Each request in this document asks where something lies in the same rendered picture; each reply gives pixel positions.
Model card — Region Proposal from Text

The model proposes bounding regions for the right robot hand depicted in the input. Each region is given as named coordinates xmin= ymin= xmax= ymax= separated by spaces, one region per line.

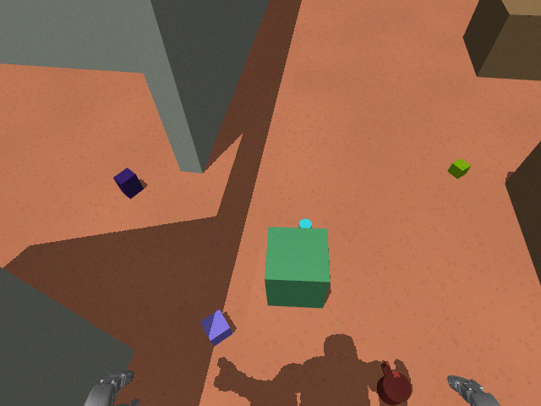
xmin=447 ymin=376 xmax=500 ymax=406

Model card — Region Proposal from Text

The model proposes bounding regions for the left robot hand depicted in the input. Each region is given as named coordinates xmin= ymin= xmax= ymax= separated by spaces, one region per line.
xmin=84 ymin=370 xmax=140 ymax=406

